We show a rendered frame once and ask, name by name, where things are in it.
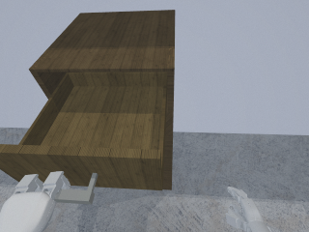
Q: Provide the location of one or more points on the handle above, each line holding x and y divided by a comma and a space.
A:
78, 196

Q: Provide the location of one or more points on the right robot forearm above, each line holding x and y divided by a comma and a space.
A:
257, 226

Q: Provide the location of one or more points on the robot left hand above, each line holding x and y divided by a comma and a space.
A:
31, 207

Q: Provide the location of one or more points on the cabinet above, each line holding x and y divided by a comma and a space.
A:
116, 42

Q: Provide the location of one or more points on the drawer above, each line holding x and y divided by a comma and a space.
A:
110, 123

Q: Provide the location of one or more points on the robot right hand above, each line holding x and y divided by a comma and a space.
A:
239, 216

